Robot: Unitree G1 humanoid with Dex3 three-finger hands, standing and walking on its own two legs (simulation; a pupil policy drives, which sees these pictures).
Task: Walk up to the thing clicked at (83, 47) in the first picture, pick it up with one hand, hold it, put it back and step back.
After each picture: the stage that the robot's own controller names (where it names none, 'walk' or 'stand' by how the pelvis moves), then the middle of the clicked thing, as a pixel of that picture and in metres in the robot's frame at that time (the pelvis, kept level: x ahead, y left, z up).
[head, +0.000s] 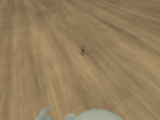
stand; (82, 50) +1.31 +0.12 -0.65
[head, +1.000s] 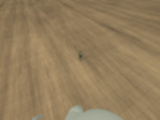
walk; (80, 56) +1.19 +0.24 -0.65
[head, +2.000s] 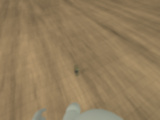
walk; (76, 71) +0.76 +0.23 -0.64
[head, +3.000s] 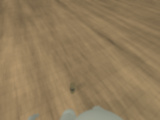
walk; (72, 88) +0.48 +0.15 -0.64
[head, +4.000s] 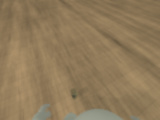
stand; (73, 94) +0.40 +0.17 -0.65
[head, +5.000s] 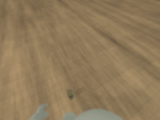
stand; (70, 94) +0.38 +0.20 -0.64
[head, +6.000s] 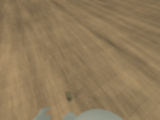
stand; (68, 97) +0.37 +0.22 -0.66
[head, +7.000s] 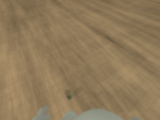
stand; (68, 95) +0.36 +0.23 -0.65
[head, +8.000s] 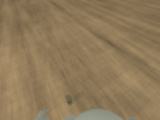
stand; (69, 100) +0.33 +0.22 -0.66
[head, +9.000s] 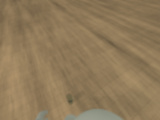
stand; (69, 99) +0.34 +0.21 -0.66
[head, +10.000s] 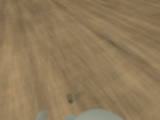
stand; (70, 99) +0.34 +0.21 -0.66
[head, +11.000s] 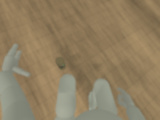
go down; (61, 64) +0.41 +0.23 -0.34
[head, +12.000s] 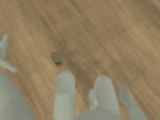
go down; (57, 60) +0.41 +0.26 -0.27
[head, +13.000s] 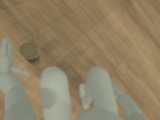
close in; (32, 56) +0.39 +0.30 -0.16
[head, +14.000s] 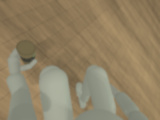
close; (28, 55) +0.39 +0.30 -0.15
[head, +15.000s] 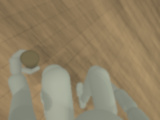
lift; (31, 62) +0.34 +0.29 -0.15
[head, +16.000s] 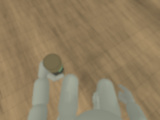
lift; (57, 68) +0.31 +0.22 +0.01
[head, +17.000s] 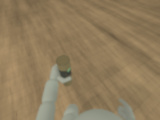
hold; (65, 73) +0.32 +0.16 +0.05
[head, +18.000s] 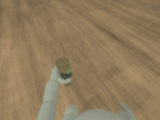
hold; (66, 74) +0.31 +0.16 +0.04
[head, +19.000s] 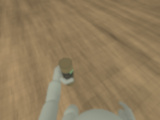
crouch; (68, 74) +0.32 +0.15 +0.04
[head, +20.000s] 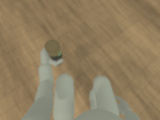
crouch; (56, 55) +0.42 +0.21 -0.05
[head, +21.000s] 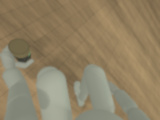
lower; (23, 55) +0.39 +0.30 -0.16
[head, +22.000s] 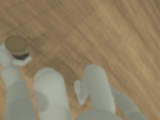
lower; (20, 53) +0.40 +0.31 -0.16
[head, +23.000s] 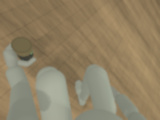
lower; (25, 54) +0.39 +0.30 -0.16
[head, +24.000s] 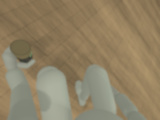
lower; (24, 56) +0.38 +0.31 -0.16
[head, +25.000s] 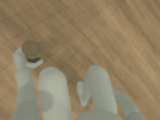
open; (33, 56) +0.38 +0.28 -0.15
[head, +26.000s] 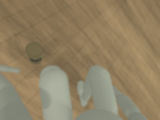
rise; (35, 56) +0.38 +0.28 -0.16
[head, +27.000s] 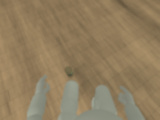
walk; (69, 72) +0.40 +0.20 -0.42
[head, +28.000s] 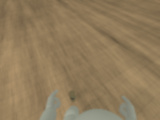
stand; (72, 96) +0.36 +0.17 -0.59
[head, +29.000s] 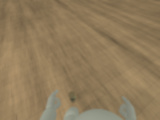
stand; (72, 97) +0.36 +0.17 -0.60
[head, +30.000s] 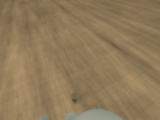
stand; (74, 98) +0.38 +0.15 -0.65
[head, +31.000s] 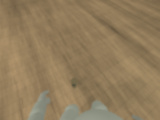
walk; (74, 83) +0.44 +0.13 -0.62
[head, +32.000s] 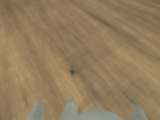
walk; (72, 71) +0.62 +0.21 -0.63
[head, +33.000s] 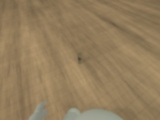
stand; (79, 58) +0.95 +0.19 -0.63
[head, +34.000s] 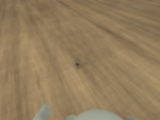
stand; (77, 64) +0.96 +0.20 -0.65
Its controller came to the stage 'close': yes
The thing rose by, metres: 0.68
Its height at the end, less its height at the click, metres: +0.00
